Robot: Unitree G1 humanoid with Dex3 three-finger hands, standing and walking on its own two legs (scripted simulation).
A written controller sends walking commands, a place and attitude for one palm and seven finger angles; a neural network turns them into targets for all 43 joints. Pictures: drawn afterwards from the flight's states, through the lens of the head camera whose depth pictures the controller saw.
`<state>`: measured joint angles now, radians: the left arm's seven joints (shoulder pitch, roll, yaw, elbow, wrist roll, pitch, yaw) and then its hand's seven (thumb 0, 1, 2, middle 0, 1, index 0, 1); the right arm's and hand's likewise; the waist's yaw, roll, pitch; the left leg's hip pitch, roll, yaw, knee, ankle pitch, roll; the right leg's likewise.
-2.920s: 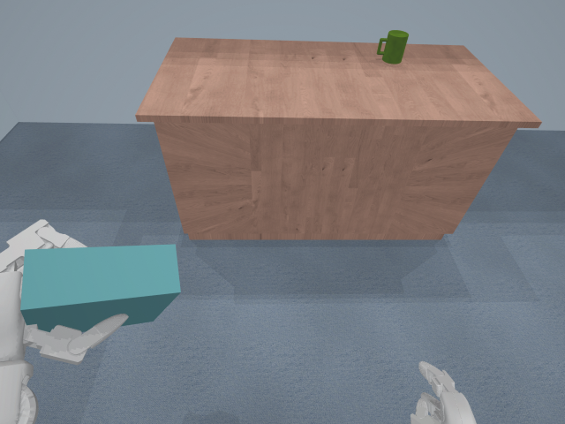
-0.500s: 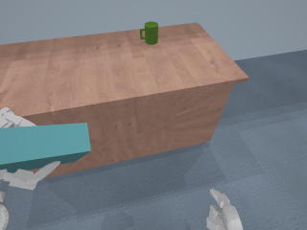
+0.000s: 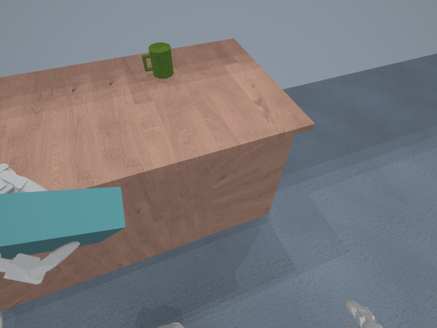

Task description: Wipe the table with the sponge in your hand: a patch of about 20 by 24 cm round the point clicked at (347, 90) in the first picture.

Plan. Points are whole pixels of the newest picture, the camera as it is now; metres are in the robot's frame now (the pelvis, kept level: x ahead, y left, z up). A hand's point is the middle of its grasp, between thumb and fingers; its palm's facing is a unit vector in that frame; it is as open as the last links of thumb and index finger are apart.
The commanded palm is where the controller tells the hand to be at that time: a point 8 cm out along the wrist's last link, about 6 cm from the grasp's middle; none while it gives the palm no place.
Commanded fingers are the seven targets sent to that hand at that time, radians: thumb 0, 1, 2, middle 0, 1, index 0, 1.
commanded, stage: take the last steps up to it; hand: left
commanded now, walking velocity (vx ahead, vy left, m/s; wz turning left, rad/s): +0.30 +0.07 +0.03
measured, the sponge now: (76, 222) +0.22 +0.21 +0.15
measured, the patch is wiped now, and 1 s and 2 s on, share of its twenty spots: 0.00 0.00 0.00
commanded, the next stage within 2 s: come to a stop and stand still in 0.86 s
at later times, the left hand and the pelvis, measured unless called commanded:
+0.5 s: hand (86, 171) +0.30 +0.22 +0.17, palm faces +0.49 -0.77 -0.41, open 9.4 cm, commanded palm +0.24 +0.25 +0.19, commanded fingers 0.00 0.10 1.30 -1.20 -1.60 -1.20 -1.60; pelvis +0.09 -0.03 +0.00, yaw +2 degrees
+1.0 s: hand (104, 128) +0.38 +0.22 +0.17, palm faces +0.43 -0.81 -0.39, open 9.4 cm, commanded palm +0.32 +0.25 +0.19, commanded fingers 0.00 0.10 1.30 -1.20 -1.60 -1.20 -1.60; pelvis +0.17 -0.03 +0.00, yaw +1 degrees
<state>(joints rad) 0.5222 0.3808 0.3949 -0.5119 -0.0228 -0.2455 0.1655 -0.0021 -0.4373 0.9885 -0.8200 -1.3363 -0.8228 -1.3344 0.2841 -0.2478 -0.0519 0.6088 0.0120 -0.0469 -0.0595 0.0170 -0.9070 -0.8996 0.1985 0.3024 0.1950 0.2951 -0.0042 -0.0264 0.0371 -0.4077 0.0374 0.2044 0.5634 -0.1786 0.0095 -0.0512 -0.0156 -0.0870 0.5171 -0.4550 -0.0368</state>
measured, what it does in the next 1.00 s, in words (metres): walks ahead: left foot, then right foot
